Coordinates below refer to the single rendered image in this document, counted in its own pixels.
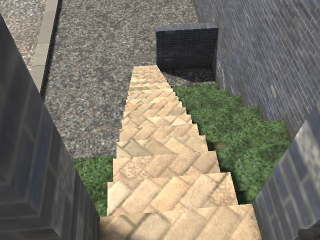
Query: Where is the right robot hand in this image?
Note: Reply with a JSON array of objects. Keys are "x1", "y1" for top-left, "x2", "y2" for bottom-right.
[{"x1": 298, "y1": 229, "x2": 320, "y2": 240}]

